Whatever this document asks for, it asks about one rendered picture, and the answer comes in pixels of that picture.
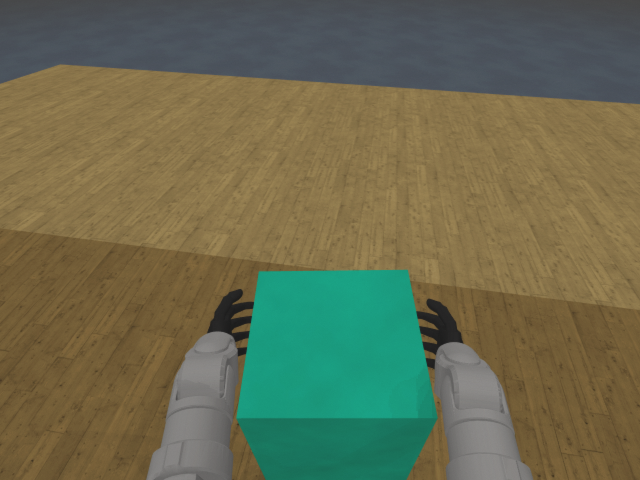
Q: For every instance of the robot right forearm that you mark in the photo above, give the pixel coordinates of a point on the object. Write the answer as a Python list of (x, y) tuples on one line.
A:
[(477, 422)]

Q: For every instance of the right robot hand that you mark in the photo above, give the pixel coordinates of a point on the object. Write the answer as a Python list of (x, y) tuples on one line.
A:
[(447, 329)]

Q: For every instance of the robot left forearm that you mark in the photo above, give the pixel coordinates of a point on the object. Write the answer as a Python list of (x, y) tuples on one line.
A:
[(196, 438)]

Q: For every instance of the carton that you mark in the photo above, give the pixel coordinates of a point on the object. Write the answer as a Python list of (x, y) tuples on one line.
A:
[(335, 383)]

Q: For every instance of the left robot hand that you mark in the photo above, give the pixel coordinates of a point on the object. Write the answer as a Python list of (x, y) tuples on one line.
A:
[(222, 321)]

